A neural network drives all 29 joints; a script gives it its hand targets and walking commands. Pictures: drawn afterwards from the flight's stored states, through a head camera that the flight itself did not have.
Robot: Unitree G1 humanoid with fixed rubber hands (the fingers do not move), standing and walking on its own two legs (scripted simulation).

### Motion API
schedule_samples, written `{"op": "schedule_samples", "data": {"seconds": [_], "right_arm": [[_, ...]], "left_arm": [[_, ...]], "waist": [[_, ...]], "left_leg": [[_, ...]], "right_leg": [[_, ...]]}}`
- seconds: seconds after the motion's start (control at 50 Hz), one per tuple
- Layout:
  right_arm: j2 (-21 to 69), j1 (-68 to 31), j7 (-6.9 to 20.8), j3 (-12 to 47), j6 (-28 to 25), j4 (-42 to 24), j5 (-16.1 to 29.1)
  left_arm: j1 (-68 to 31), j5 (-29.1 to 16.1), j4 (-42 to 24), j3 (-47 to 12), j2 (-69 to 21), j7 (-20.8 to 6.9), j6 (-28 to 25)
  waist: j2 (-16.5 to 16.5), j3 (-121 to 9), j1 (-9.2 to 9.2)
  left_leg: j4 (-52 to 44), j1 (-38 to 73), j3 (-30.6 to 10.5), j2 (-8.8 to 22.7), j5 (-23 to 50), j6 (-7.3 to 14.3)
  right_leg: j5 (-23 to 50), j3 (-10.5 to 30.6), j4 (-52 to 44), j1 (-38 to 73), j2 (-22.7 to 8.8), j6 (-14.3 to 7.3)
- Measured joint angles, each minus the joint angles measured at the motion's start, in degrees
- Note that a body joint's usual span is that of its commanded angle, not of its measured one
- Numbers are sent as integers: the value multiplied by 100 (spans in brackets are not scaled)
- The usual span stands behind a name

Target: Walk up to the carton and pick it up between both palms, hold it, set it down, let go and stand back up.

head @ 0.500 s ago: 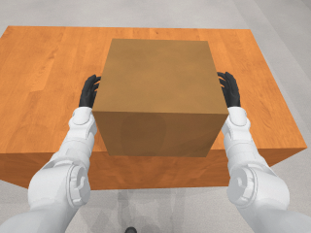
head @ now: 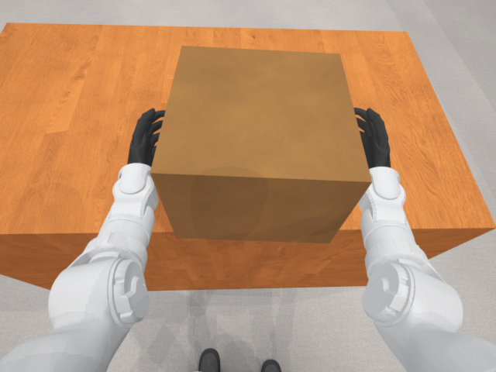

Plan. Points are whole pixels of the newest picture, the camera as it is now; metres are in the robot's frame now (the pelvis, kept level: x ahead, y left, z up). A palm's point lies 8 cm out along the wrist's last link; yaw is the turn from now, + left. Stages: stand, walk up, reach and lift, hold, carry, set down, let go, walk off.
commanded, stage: set down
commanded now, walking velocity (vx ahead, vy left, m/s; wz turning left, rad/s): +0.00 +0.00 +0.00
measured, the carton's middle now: (257, 146) +0.49 -0.01 +0.00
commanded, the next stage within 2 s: none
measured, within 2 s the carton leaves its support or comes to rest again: rests again in 0.08 s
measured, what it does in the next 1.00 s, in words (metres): stands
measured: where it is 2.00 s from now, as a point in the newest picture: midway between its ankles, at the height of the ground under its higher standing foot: outside the picture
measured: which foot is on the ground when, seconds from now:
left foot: down 0.00-1.00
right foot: down 0.00-1.00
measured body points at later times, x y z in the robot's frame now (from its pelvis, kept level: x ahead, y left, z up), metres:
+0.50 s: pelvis +0.00 +0.00 +0.00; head +0.12 +0.01 +0.44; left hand +0.45 +0.19 +0.03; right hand +0.45 -0.20 +0.05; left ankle +0.02 +0.11 -0.74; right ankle -0.02 -0.10 -0.74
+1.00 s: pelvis +0.00 +0.00 +0.00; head +0.12 +0.01 +0.43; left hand +0.45 +0.19 +0.01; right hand +0.44 -0.20 +0.03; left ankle +0.02 +0.11 -0.74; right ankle -0.02 -0.10 -0.74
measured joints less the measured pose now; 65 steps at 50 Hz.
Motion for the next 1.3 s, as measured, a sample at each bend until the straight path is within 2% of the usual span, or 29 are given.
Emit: {"op": "schedule_samples", "data": {"seconds": [0.7, 1.04, 1.1, 1.14, 1.24, 1.3], "right_arm": [[191, 135, 189, -257, -139, -305, -236], [127, 44, 147, -141, -184, -48, -151], [-3, -43, 84, 99, -128, 212, 35], [-172, -117, 9, 477, -52, 497, 339], [-633, -429, -188, 2072, 176, 1298, 1759], [-821, -710, -267, 2963, 211, 1637, 2622]], "left_arm": [[198, 382, -330, 294, -98, -43, -207], [81, 315, 50, 249, 42, 26, -373], [11, 236, 206, 110, 128, 91, -347], [-68, -6, 407, -184, 230, 186, -298], [-403, -1309, 1141, -1467, 520, 452, -290], [-724, -2011, 1588, -2107, 628, 487, -383]], "waist": [[-90, 51, -76], [-89, -80, -122], [-94, -108, -114], [-107, -192, -108], [-111, -738, -106], [-87, -1012, -98]], "left_leg": [[86, -146, 5, 0, -50, 2], [226, -423, 17, 18, -70, 0], [262, -473, 43, 34, -82, 0], [316, -580, 65, 52, -98, 0], [746, -1288, 104, 136, -258, -8], [1134, -1739, 100, 193, -421, -15]], "right_leg": [[-57, -8, 95, -149, -6, -5], [-75, -5, 236, -432, 6, -13], [-65, 20, 252, -483, 19, -12], [-60, 41, 284, -589, 34, -14], [-126, 76, 575, -1254, 103, -24], [-233, 71, 871, -1668, 148, -23]]}}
